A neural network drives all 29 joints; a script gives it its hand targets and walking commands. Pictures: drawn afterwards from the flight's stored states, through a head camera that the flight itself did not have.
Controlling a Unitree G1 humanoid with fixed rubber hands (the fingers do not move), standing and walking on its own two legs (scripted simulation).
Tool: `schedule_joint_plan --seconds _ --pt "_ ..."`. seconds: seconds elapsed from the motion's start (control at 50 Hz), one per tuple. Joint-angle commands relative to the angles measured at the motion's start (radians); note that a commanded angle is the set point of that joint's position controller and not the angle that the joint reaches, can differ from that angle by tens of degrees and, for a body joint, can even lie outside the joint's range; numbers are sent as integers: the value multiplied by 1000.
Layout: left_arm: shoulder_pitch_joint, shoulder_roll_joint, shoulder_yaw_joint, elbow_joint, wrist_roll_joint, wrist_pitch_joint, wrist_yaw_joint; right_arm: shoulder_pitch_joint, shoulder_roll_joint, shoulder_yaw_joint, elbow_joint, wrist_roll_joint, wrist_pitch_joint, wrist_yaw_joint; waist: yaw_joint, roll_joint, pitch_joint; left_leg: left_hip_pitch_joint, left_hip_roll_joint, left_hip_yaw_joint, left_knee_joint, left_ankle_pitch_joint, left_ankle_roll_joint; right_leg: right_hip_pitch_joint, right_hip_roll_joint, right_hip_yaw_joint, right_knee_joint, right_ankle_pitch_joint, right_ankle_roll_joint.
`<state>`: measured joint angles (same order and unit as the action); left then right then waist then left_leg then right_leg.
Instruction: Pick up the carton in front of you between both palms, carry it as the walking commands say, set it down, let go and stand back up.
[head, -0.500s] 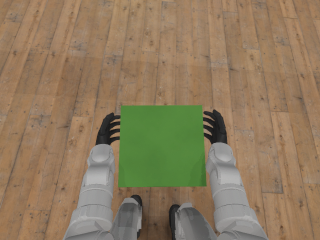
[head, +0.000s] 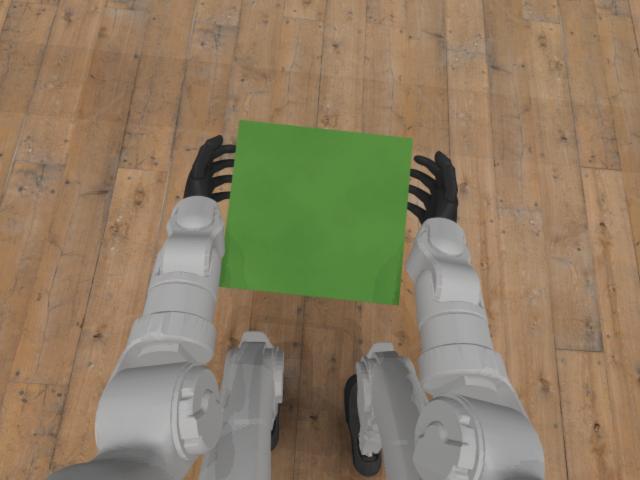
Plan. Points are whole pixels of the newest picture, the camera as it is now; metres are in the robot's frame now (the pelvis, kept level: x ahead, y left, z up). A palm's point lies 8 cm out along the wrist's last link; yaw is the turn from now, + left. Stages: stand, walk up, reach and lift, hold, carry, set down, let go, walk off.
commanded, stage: set down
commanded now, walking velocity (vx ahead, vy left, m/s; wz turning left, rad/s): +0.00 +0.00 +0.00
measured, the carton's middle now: (316, 223) +0.45 +0.03 -0.18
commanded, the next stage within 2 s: none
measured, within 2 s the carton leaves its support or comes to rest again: rests again in 0.84 s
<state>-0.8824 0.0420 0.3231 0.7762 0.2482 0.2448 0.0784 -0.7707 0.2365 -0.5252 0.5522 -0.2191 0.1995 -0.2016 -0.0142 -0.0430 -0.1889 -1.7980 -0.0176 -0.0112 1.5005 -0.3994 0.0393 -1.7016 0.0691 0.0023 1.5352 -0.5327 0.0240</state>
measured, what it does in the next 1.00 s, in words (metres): lowers itself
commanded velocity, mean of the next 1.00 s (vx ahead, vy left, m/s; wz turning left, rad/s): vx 0.00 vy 0.00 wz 0.00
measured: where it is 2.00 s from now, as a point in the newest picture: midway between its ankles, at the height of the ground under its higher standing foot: (316, 430)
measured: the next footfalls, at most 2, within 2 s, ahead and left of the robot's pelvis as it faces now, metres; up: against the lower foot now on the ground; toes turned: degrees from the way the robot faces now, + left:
none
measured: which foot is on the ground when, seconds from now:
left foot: down 0.00-1.00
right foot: down 0.00-1.00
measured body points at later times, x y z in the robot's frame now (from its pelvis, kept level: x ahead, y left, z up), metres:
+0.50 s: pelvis -0.01 -0.01 -0.11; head +0.29 +0.06 +0.22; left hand +0.49 +0.19 -0.25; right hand +0.47 -0.10 -0.23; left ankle +0.11 +0.10 -0.53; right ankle +0.07 -0.13 -0.53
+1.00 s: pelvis -0.03 +0.00 -0.18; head +0.31 +0.07 +0.10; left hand +0.53 +0.19 -0.34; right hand +0.48 -0.11 -0.33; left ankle +0.11 +0.10 -0.53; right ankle +0.07 -0.13 -0.53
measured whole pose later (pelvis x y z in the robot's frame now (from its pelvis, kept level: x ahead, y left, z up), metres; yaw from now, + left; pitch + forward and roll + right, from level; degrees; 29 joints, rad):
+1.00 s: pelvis -0.03 +0.00 -0.18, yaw -3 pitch +37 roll -7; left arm -1.48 0.38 -0.04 1.19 -0.05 0.18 0.06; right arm -1.19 0.07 -0.46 0.77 0.02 0.15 -0.28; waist 0.01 -0.09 0.24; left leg -2.32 0.00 -0.03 2.13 -0.46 0.06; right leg -2.18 0.14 -0.02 2.16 -0.64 0.08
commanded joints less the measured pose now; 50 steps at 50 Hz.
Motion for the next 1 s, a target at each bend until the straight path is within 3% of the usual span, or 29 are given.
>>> schedule_joint_plan --seconds 0.0,0.28,0.5,0.7,0.8,0.86,0.98 --pt "-552 -899 -467 -20 -127 -45 -257 -632 800 573 70 98 -14 257 16 135 -898 783 -118 -57 -89 133 -40 77 135 -27 -97 124 14" --pt "-633 -744 -511 -20 -208 -91 -220 -717 725 625 27 185 -53 203 52 117 -966 653 -104 -32 129 301 -40 -70 153 -56 115 195 40" --pt "-806 -616 -515 57 -266 -101 -222 -861 621 564 57 212 -67 156 35 150 -913 478 -90 -18 261 211 -37 -94 149 -66 248 151 36" --pt "-960 -510 -512 172 -322 -113 -234 -1038 541 535 87 258 -76 154 45 138 -844 426 -61 -24 383 193 -17 -138 135 -80 371 128 38" --pt "-1050 -500 -581 144 -392 -122 -227 -1117 529 577 54 311 -83 145 37 161 -969 558 -49 -35 446 293 -19 -129 131 -96 437 182 37" --pt "-1018 -522 -583 151 -398 -113 -227 -1106 547 588 70 325 -75 154 56 151 -933 533 -54 -36 450 275 -17 -151 134 -99 449 154 31" --pt "-972 -544 -513 257 -353 -102 -267 -1103 559 506 152 283 -57 196 58 123 -714 387 -50 -52 470 229 0 -273 137 -94 472 106 28"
